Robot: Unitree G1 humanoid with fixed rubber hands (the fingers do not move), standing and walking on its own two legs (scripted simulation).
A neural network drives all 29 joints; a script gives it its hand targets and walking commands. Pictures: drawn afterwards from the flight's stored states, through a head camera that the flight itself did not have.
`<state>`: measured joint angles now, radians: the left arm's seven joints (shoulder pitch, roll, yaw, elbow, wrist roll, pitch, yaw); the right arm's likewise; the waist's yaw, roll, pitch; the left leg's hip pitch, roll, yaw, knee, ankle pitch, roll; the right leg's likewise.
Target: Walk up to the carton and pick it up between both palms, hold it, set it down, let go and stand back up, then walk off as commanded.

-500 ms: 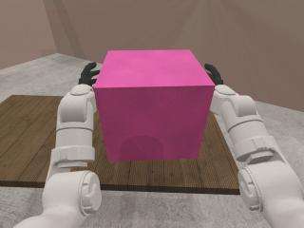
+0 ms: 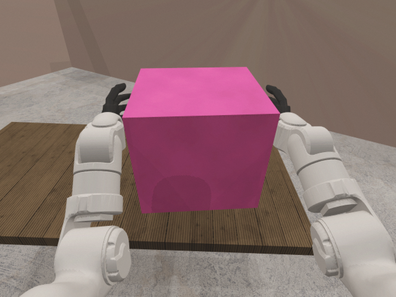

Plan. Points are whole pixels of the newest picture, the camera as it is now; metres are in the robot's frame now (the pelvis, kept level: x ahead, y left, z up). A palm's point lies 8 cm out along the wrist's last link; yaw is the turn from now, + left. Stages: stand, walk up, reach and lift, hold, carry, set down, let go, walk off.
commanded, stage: hold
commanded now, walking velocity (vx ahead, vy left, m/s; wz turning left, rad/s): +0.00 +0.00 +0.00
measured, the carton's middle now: (197, 135) +0.39 +0.01 +0.21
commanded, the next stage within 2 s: none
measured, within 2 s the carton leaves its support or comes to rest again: neither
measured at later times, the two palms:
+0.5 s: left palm (110, 119) +0.37 +0.17 +0.26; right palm (279, 119) +0.37 -0.15 +0.26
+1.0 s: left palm (113, 122) +0.37 +0.16 +0.25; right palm (280, 123) +0.37 -0.16 +0.25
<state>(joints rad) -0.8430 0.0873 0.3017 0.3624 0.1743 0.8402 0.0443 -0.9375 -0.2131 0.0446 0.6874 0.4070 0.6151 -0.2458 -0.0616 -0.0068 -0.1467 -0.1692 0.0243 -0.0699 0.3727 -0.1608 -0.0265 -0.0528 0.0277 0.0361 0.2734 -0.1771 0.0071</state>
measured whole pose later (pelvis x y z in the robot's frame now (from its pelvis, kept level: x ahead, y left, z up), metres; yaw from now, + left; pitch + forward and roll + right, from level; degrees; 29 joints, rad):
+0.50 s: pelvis +0.00 +0.00 +0.00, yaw +0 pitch -3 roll -1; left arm -0.87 0.08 0.32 0.39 0.18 0.84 0.04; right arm -0.97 -0.21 0.02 0.72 0.40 0.62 -0.24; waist -0.05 -0.01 -0.15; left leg -0.17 0.02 -0.07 0.37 -0.15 -0.03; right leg -0.07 0.03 0.04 0.29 -0.18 0.01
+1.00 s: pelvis +0.00 +0.00 +0.00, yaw +0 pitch -3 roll -1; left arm -0.82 0.08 0.30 0.32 0.17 0.85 0.05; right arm -0.91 -0.22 0.05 0.65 0.42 0.63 -0.25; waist -0.06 0.00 -0.14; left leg -0.16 0.02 -0.08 0.38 -0.17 -0.03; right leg -0.05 0.03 0.04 0.28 -0.18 0.01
